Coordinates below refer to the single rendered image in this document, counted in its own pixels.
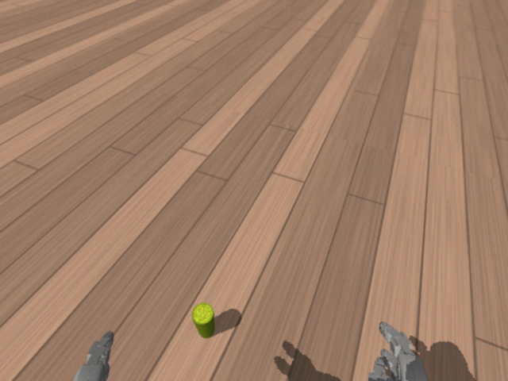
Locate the right robot hand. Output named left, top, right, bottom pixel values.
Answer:
left=368, top=321, right=429, bottom=381

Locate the cup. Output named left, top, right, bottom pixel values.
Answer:
left=192, top=303, right=214, bottom=338

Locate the left robot hand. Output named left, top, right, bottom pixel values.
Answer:
left=73, top=331, right=114, bottom=381

